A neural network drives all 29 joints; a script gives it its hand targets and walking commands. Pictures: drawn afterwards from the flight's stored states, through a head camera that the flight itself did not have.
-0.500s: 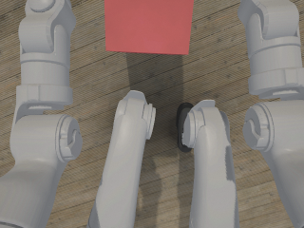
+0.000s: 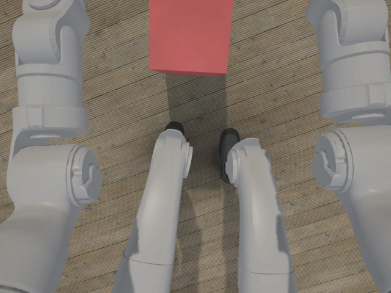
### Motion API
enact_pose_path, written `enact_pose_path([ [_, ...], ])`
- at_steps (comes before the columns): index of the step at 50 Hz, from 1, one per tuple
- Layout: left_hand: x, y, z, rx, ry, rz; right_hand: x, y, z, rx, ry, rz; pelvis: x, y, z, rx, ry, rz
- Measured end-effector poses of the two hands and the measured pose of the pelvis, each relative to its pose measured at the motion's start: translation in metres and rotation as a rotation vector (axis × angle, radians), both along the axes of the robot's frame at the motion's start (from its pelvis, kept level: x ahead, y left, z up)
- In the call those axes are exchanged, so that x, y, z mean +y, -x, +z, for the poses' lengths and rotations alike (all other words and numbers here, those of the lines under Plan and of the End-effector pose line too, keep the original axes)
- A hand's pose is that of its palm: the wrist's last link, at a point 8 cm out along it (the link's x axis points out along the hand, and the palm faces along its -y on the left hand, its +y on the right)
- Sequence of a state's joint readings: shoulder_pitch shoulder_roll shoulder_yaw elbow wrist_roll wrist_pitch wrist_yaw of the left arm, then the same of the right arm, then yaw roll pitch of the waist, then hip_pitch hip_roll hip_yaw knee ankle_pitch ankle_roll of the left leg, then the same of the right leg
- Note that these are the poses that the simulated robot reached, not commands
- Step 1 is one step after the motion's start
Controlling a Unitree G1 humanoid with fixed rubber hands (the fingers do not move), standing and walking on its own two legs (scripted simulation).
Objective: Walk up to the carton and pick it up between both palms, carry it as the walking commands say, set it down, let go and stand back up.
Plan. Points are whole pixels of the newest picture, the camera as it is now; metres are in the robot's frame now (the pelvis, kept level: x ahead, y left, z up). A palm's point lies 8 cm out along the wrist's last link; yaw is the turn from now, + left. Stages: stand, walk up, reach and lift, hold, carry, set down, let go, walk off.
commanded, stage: set down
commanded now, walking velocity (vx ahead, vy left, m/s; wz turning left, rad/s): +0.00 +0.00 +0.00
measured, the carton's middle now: (191, 17) +0.57 +0.08 -0.45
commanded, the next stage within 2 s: let go in 0.22 s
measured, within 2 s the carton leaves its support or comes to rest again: neither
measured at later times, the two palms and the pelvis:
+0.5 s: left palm out of the picture +0.48 +0.23 -0.07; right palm out of the picture +0.52 -0.12 -0.07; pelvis +0.02 +0.00 +0.08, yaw +0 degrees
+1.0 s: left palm out of the picture +0.33 +0.24 +0.07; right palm out of the picture +0.37 -0.19 +0.06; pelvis +0.10 +0.01 +0.15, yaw +0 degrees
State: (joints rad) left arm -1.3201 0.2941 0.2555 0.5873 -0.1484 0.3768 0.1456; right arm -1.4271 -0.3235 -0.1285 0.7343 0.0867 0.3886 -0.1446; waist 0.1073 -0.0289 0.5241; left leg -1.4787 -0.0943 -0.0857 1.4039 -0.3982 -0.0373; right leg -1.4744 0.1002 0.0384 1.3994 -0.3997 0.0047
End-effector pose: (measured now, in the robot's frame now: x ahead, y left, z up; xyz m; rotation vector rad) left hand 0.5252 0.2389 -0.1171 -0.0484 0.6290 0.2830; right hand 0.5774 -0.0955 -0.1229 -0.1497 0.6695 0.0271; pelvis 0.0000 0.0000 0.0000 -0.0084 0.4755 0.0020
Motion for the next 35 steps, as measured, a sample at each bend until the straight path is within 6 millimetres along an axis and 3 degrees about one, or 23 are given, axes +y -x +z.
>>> enact_pose_path([
  [9, 0.003, 0.0, 0.042, 0.004, -0.009, 0.008, -0.005, 0.0, 0.043, 0.0, 0.007, 0.001, -0.002, -0.009, 0.045, -0.023, -0.004, -0.002],
  [19, -0.006, 0.014, 0.039, 0.043, -0.041, -0.056, -0.012, 0.017, 0.05, 0.006, 0.049, -0.013, 0.0, -0.015, 0.064, -0.034, 0.003, -0.002],
  [27, -0.007, 0.062, 0.049, 0.139, -0.116, -0.193, -0.027, 0.075, 0.062, 0.053, 0.112, -0.049, 0.004, -0.027, 0.082, -0.096, -0.003, -0.006],
  [35, 0.003, 0.125, 0.1, 0.199, -0.128, -0.247, -0.047, 0.147, 0.094, 0.117, 0.08, -0.081, 0.01, -0.046, 0.11, -0.218, -0.004, -0.008],
])
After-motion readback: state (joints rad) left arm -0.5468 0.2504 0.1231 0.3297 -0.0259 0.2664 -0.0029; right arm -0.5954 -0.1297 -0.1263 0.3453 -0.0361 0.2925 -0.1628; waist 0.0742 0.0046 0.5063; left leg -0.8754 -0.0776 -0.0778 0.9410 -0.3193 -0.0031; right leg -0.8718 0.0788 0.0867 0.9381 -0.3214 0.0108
